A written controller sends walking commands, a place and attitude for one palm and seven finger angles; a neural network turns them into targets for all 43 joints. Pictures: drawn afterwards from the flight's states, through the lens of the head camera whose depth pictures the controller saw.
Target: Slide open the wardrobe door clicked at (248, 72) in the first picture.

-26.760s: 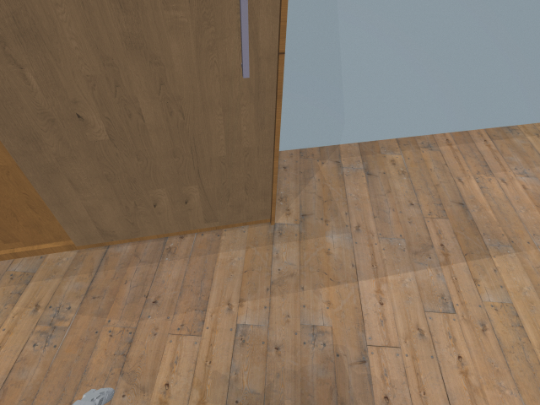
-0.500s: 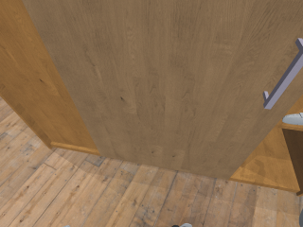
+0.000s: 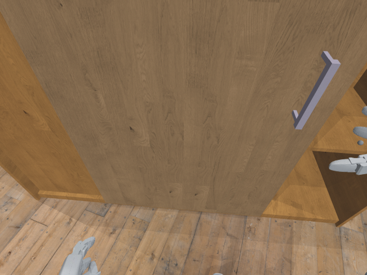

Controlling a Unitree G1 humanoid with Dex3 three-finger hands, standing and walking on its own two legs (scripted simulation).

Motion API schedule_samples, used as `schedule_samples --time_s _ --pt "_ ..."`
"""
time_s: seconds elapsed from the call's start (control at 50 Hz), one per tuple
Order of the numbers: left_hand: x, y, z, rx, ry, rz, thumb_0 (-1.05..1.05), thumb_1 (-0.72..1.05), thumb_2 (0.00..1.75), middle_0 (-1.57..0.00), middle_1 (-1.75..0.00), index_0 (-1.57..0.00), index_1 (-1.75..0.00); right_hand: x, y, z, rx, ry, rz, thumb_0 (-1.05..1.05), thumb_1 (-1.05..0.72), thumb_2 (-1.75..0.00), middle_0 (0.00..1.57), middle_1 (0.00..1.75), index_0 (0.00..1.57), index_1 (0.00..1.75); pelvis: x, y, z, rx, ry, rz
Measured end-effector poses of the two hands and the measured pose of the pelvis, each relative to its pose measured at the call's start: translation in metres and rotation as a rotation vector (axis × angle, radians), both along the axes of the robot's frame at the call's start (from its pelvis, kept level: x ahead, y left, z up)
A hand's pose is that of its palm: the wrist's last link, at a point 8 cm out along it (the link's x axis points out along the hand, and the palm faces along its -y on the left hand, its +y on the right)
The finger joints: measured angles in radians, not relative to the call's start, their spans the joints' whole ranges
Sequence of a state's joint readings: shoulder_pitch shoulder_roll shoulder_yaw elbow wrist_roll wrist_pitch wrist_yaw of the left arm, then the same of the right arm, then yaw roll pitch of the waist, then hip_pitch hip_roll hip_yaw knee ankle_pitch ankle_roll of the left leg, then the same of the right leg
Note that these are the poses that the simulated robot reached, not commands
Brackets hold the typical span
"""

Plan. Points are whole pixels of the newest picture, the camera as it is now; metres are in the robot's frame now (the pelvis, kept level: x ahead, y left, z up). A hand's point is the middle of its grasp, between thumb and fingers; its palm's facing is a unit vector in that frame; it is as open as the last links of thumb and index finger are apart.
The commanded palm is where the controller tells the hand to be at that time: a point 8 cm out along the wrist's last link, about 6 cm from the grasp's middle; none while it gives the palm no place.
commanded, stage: draw the hand back to the body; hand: right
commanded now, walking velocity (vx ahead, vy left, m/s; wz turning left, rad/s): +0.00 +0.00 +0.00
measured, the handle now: (311, 93) +0.52 -0.30 +0.14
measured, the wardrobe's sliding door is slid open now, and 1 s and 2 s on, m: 0.43 0.43 0.43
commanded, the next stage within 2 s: step back with the hand held close in 1.56 s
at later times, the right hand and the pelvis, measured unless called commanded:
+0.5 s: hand out of the picture +0.27 -0.31 +0.15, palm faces +0.07 +1.00 -0.03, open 14.5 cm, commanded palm +0.23 -0.35 +0.17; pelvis +0.00 -0.02 +0.00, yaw +1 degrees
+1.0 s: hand out of the picture +0.22 -0.28 +0.18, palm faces +0.38 +0.87 -0.32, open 10.6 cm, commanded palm +0.16 -0.32 +0.19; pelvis -0.03 -0.03 +0.02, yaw +5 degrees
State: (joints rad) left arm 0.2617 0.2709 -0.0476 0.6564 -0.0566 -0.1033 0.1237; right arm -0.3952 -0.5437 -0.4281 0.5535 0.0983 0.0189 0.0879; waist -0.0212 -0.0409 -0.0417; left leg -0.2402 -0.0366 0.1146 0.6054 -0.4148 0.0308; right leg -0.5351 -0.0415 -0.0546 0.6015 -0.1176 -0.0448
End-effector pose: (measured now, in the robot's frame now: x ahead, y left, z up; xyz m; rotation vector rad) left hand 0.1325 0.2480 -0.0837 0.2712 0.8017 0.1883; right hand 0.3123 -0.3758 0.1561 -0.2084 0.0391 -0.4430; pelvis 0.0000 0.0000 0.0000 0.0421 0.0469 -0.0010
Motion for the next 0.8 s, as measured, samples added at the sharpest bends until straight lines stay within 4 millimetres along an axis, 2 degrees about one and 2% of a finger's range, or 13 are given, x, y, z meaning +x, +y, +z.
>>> schedule_samples --time_s 0.08,0.18,0.26,0.38,0.5,0.6,0.7,0.8 --pt "0.001 0.0 0.003 -0.005 -0.015 0.015 0.01 0.9 0.9 -0.21 -0.3 -0.2 -0.3 0.003 0.006 -0.003 0.121 -0.022 0.151 -0.01 0.54 -0.2 0.25 1.15 0.26 1.15 0.002 0.002 0.002 0.0 -0.011 0.004" --pt "0.002 0.004 0.013 -0.001 -0.086 0.04 0.02 0.9 0.9 -0.21 -0.3 -0.2 -0.3 0.0 0.014 0.008 0.171 -0.077 0.374 -0.01 0.54 -0.2 0.25 1.15 0.26 1.15 0.007 0.0 0.003 -0.001 -0.022 0.027" --pt "0.006 0.005 0.022 -0.009 -0.151 0.049 0.02 0.9 0.9 -0.21 -0.3 -0.2 -0.3 -0.01 0.01 0.013 0.168 -0.083 0.43 -0.01 0.54 -0.2 0.25 1.15 0.26 1.15 0.01 -0.005 0.003 -0.005 -0.024 0.045" --pt "0.018 -0.006 0.031 -0.022 -0.213 0.006 0.02 0.9 0.9 -0.2 -0.3 -0.2 -0.3 -0.039 0.007 0.005 0.168 -0.074 0.403 -0.01 0.55 -0.2 0.25 1.15 0.26 1.15 0.01 -0.015 0.003 -0.005 -0.033 0.046" --pt "0.037 -0.033 0.041 -0.027 -0.266 -0.071 0.02 0.9 0.9 -0.2 -0.3 -0.2 -0.3 -0.067 0.018 -0.001 0.162 -0.096 0.381 -0.01 0.51 -0.21 0.25 1.13 0.25 1.13 0.002 -0.022 0.004 0.004 -0.061 0.023" --pt "0.047 -0.056 0.047 -0.043 -0.287 -0.144 0.02 0.9 0.9 -0.21 -0.3 -0.2 -0.3 -0.082 0.02 0.008 -0.049 -0.093 0.174 -0.01 0.41 -0.26 0.25 1.07 0.25 1.07 -0.008 -0.028 0.011 0.001 -0.072 0.035" --pt "0.041 -0.067 0.043 -0.064 -0.272 -0.15 0.02 0.9 0.9 -0.21 -0.3 -0.2 -0.3 -0.1 0.028 0.022 -0.154 -0.142 0.077 -0.01 0.26 -0.34 0.24 0.99 0.25 0.98 -0.014 -0.033 0.013 0.011 -0.086 0.059" --pt "0.022 -0.065 0.037 -0.07 -0.205 -0.102 0.02 0.9 0.9 -0.21 -0.3 -0.2 -0.3 -0.114 0.035 0.027 -0.172 -0.192 0.054 -0.01 0.09 -0.42 0.24 0.89 0.24 0.88 -0.015 -0.033 0.016 -0.003 -0.124 0.069"
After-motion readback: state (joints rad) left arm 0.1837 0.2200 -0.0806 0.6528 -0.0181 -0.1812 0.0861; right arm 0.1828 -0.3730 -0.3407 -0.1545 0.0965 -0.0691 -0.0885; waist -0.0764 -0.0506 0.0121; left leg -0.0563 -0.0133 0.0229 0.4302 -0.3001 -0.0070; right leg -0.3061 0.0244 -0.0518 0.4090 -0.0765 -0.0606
